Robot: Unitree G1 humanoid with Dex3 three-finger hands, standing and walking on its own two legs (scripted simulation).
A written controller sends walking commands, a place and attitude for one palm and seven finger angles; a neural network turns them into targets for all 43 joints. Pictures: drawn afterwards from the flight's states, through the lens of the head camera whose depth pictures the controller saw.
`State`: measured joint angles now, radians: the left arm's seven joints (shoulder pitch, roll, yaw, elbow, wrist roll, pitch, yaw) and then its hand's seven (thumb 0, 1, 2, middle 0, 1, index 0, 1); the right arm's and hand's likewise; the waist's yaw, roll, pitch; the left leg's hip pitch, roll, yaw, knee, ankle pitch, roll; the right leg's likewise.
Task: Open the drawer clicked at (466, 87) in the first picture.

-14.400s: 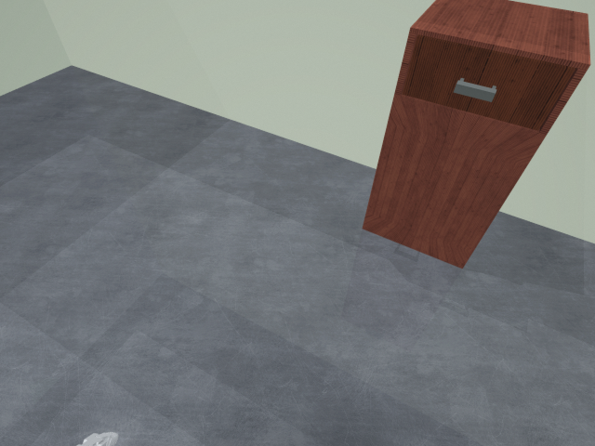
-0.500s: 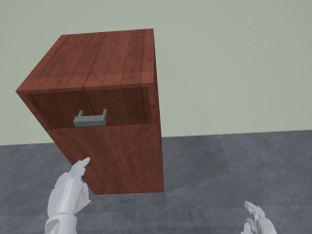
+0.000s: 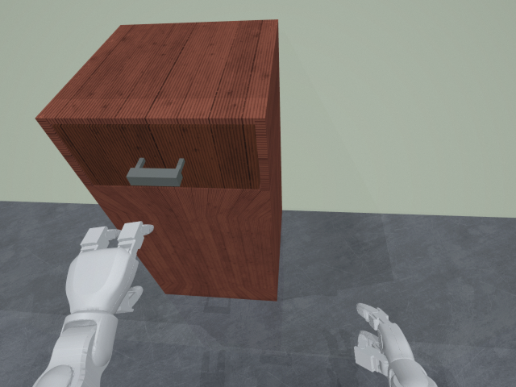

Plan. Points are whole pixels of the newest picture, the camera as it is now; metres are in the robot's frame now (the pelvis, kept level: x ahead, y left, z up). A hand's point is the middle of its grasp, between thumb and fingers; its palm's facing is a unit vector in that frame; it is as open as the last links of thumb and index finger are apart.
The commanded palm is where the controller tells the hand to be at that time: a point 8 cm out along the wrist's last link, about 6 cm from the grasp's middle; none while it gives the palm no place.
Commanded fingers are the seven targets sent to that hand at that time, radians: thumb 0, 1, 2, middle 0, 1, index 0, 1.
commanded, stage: raise the hand with hooked fingers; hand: left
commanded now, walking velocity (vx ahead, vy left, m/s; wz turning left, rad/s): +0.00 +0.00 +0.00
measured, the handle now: (158, 169) +0.50 +0.28 +0.02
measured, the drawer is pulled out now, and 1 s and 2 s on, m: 0.00 0.00 0.00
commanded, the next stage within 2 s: move the hooked fingers above the handle in 1.14 s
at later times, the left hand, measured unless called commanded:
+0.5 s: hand (103, 231) +0.30 +0.27 +0.10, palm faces +0.12 -0.10 -0.99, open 13.4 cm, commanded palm +0.27 +0.28 +0.16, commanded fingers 0.00 -0.50 0.30 -0.30 -1.20 -0.30 -1.20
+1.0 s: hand (92, 208) +0.32 +0.29 +0.13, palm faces +0.00 -0.08 -1.00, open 13.8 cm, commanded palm +0.29 +0.29 +0.19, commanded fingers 0.00 -0.50 0.30 -0.30 -1.20 -0.30 -1.20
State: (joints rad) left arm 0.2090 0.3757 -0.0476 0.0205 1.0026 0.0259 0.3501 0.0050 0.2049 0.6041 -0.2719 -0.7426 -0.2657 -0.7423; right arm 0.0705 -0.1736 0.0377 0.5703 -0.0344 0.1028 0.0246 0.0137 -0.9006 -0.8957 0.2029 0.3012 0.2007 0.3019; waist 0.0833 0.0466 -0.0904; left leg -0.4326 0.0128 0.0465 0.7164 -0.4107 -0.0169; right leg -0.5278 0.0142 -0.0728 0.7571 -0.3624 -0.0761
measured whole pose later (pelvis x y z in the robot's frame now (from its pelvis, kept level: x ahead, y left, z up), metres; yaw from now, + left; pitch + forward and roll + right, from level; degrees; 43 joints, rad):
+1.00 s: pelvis +0.01 +0.06 +0.03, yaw -2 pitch +1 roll +0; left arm -0.10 0.50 -0.06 0.00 0.91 0.03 -0.04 0.00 -0.49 0.30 -0.32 -1.20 -0.31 -1.20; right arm 0.17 -0.25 0.01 0.61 0.01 0.13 0.01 0.01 -0.90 -0.90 0.20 0.30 0.20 0.30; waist 0.08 0.08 0.00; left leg -0.15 -0.06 -0.01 0.40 -0.27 0.06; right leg -0.23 -0.02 -0.02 0.40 -0.20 0.00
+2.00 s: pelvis +0.00 +0.04 +0.02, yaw -2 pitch +7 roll +0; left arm -0.37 0.52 -0.02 0.43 0.96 -0.06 0.11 0.00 -0.49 0.30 -0.32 -1.20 -0.32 -1.20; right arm 0.22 -0.27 -0.03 0.64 0.04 0.11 -0.05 0.01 -0.90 -0.90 0.20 0.30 0.20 0.30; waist 0.03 0.06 -0.04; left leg -0.31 -0.03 0.00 0.50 -0.30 0.03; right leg -0.40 0.01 -0.03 0.51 -0.23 -0.03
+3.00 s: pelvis +0.02 +0.04 +0.02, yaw -3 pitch +12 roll +0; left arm -0.54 0.49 0.00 0.72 1.02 -0.05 0.18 0.00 -0.48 0.30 -0.34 -1.21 -0.32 -1.20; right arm 0.29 -0.26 -0.05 0.65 0.03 0.14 -0.03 0.01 -0.90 -0.90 0.20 0.30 0.20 0.30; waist -0.01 0.06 -0.10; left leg -0.41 -0.02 0.02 0.55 -0.35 0.03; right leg -0.50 0.03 -0.01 0.56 -0.26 -0.03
